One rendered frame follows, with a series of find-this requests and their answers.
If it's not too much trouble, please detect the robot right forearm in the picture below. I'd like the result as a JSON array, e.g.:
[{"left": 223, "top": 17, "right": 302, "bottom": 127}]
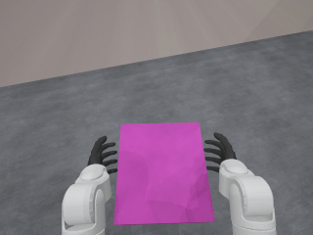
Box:
[{"left": 218, "top": 159, "right": 277, "bottom": 235}]

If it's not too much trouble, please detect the robot right hand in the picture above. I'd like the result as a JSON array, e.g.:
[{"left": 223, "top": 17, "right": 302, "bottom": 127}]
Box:
[{"left": 203, "top": 132, "right": 237, "bottom": 173}]

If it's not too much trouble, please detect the carton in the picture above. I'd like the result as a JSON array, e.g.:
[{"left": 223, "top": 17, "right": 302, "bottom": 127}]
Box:
[{"left": 113, "top": 122, "right": 215, "bottom": 225}]

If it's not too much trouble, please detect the robot left hand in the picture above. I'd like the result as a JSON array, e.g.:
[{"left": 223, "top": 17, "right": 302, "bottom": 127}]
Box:
[{"left": 87, "top": 135, "right": 118, "bottom": 174}]

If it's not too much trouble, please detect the robot left forearm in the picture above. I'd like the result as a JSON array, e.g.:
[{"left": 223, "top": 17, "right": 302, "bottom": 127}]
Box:
[{"left": 62, "top": 164, "right": 112, "bottom": 235}]

